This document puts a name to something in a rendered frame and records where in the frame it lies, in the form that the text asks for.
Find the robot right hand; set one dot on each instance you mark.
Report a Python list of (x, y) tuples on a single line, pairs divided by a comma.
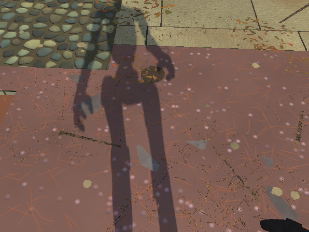
[(282, 225)]

